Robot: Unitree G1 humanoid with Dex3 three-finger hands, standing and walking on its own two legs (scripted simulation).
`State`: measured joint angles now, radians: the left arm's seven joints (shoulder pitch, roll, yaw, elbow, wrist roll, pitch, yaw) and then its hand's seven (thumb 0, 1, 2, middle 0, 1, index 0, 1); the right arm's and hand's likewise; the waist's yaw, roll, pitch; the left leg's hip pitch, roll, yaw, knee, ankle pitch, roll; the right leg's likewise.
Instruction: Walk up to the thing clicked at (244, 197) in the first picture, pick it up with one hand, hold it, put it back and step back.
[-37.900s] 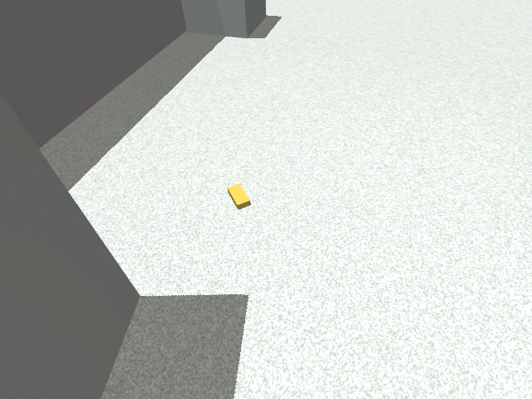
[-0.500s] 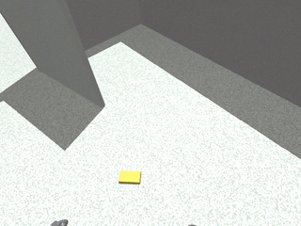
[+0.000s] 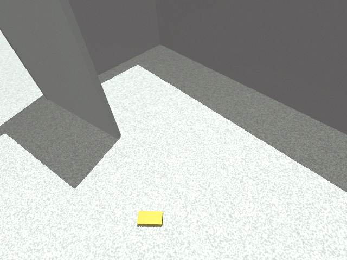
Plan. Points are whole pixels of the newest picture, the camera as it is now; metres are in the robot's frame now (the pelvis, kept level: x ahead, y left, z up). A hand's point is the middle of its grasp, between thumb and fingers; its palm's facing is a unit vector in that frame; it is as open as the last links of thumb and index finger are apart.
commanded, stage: walk up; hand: left
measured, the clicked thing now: (150, 218) +0.48 +0.22 -0.75
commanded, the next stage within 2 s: none
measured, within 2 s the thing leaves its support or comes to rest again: neither
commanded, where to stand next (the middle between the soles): +0.09 +0.00 m, yaw -2 degrees
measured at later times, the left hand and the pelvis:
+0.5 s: hand out of the picture +0.01 +0.27 -0.14, palm faces -0.05 -0.93 -0.37, open 7.4 cm; pelvis +0.00 +0.00 +0.00, yaw -2 degrees
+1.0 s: hand out of the picture -0.02 +0.28 -0.15, palm faces -0.04 -0.92 -0.39, open 7.4 cm; pelvis -0.05 +0.00 -0.01, yaw -5 degrees
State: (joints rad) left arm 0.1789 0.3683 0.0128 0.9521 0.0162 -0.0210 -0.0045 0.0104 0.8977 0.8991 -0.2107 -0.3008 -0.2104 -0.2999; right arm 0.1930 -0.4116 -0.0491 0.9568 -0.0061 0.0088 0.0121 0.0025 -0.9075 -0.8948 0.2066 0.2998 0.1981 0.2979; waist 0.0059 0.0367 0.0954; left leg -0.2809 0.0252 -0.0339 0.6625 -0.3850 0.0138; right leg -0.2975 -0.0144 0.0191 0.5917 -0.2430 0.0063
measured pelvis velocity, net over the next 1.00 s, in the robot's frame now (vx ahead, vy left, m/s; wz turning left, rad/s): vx -0.05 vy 0.00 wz -0.09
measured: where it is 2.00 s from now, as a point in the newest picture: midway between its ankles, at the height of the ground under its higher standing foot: outside the picture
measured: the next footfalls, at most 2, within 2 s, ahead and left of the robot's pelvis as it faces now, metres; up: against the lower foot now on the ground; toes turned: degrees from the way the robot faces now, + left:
left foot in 0.02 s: +0.06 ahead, +0.15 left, +0.00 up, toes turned -1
right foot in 0.30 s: +0.00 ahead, -0.13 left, +0.00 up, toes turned -2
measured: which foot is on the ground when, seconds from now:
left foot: up 0.00-0.00, down 0.02-0.32, up 0.34-0.58, down 0.60-0.94, up 0.96-1.00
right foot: down 0.00-0.06, up 0.08-0.28, down 0.30-0.62, up 0.64-0.88, down 0.90-1.00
